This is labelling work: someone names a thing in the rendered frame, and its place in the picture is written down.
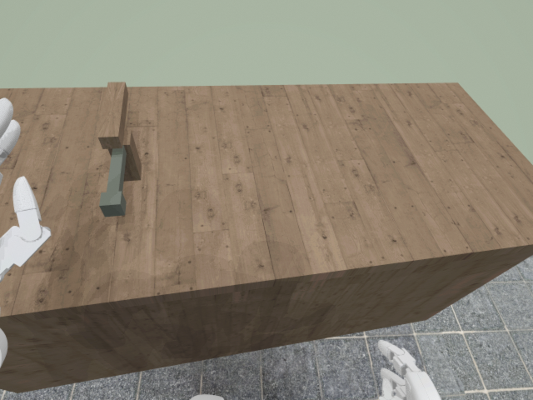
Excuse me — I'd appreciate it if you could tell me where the counter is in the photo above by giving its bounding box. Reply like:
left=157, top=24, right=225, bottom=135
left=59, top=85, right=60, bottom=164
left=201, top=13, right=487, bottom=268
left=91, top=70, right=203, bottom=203
left=0, top=82, right=533, bottom=393

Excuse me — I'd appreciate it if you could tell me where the robot right hand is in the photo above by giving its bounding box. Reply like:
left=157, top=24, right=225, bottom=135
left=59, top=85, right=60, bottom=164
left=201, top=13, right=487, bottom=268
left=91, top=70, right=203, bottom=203
left=378, top=340, right=441, bottom=400

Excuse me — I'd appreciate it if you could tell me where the robot left hand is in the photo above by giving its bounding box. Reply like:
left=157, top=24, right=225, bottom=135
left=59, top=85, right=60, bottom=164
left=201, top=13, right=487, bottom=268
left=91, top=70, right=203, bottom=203
left=0, top=98, right=51, bottom=282

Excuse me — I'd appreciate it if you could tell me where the tap lever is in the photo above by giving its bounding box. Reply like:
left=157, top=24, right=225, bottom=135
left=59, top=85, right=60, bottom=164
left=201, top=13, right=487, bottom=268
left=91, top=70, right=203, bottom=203
left=99, top=145, right=127, bottom=217

